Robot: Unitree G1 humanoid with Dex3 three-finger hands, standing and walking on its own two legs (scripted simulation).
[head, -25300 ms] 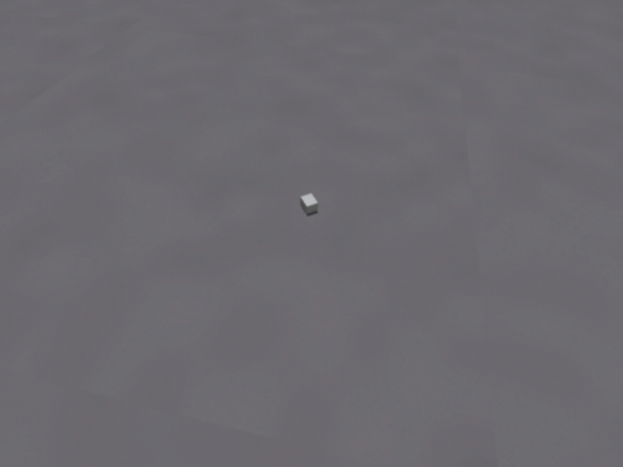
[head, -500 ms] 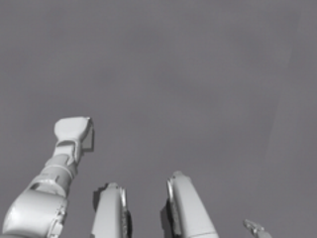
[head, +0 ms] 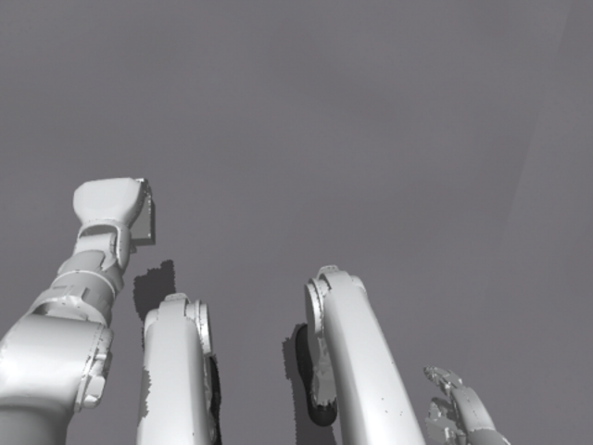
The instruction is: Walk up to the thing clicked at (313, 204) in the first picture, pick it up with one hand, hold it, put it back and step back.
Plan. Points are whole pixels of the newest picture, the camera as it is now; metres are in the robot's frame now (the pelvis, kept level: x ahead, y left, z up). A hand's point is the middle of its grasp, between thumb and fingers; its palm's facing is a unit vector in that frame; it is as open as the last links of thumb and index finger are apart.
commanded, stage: crouch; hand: left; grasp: from above
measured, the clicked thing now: (134, 221) +0.45 +0.18 -0.20
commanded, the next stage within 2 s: lower in 0.68 s
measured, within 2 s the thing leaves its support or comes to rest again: neither
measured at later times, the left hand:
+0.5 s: hand (139, 227) +0.45 +0.18 -0.24, palm faces -0.47 +0.00 -0.88, open 9.6 cm
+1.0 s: hand (145, 230) +0.45 +0.18 -0.28, palm faces -0.49 -0.01 -0.87, open 9.6 cm
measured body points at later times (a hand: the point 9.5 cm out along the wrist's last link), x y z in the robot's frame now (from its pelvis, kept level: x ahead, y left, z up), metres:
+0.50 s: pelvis -0.01 +0.00 -0.06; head +0.22 +0.02 +0.32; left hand +0.47 +0.18 -0.19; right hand +0.04 -0.27 -0.19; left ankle +0.07 +0.12 -0.40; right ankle +0.09 -0.12 -0.40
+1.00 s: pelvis -0.01 +0.00 -0.09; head +0.23 +0.03 +0.29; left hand +0.47 +0.18 -0.23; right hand +0.03 -0.28 -0.21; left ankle +0.07 +0.12 -0.40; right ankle +0.09 -0.12 -0.40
